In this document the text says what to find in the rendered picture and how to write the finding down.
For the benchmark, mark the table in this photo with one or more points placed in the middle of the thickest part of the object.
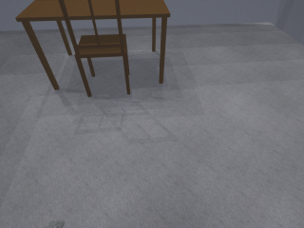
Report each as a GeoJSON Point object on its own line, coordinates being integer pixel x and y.
{"type": "Point", "coordinates": [50, 10]}

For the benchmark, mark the chair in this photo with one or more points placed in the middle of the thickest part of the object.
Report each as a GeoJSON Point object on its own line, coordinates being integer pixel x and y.
{"type": "Point", "coordinates": [98, 46]}

